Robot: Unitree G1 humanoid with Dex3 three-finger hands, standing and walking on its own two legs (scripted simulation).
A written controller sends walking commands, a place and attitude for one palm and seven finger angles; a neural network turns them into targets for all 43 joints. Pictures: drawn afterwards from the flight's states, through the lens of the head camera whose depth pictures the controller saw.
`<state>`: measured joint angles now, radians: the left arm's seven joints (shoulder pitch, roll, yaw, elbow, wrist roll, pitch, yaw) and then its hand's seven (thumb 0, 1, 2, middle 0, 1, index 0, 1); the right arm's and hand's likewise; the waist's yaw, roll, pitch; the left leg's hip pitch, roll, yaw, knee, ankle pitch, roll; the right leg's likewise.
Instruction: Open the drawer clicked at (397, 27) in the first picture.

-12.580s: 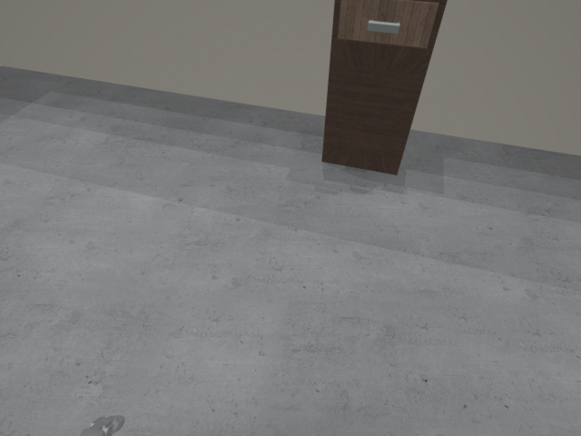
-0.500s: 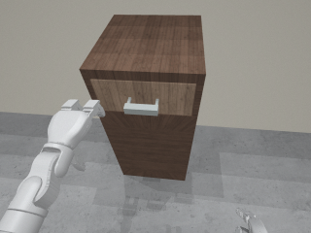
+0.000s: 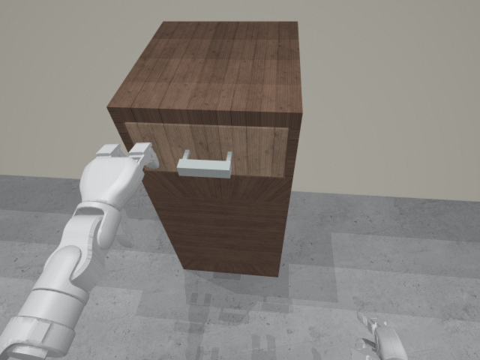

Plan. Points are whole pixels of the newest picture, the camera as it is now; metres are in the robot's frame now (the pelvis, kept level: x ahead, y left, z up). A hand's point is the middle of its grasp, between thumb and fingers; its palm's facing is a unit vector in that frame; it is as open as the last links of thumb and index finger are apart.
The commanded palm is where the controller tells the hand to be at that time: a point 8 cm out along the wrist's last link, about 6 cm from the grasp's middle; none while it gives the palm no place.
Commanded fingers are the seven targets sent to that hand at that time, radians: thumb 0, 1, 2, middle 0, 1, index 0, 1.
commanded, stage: move the hooked fingers above the handle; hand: left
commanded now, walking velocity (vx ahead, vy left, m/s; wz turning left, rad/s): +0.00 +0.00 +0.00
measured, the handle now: (206, 161) +0.53 +0.15 -0.02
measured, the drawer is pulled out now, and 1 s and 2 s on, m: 0.00 0.00 0.00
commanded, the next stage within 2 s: none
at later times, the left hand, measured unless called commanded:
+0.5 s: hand (146, 182) +0.39 +0.23 +0.06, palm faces +0.03 -0.06 -1.00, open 13.8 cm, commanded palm +0.37 +0.21 +0.12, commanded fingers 0.00 -0.50 0.30 -0.30 -1.20 -0.30 -1.20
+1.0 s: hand (180, 176) +0.43 +0.18 +0.04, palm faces -0.08 -0.06 -0.99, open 13.8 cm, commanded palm +0.42 +0.17 +0.10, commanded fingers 0.00 -0.50 0.30 -0.30 -1.20 -0.30 -1.20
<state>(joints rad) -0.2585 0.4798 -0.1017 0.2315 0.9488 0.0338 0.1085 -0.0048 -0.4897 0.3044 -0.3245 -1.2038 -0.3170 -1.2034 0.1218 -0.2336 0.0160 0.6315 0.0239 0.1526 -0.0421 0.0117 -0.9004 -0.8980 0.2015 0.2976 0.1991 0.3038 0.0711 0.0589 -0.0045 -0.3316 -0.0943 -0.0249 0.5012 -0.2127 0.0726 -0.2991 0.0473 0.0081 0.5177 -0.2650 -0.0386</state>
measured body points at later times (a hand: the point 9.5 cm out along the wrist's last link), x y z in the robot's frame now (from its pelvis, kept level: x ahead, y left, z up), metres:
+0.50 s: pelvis +0.03 -0.02 -0.01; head +0.07 -0.05 +0.44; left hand +0.38 +0.23 +0.12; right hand +0.19 -0.26 -0.13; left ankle +0.03 +0.07 -0.73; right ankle +0.00 -0.10 -0.73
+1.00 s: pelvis +0.03 -0.01 -0.01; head +0.07 -0.04 +0.44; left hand +0.43 +0.18 +0.09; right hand +0.15 -0.26 -0.14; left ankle +0.03 +0.07 -0.73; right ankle +0.00 -0.10 -0.73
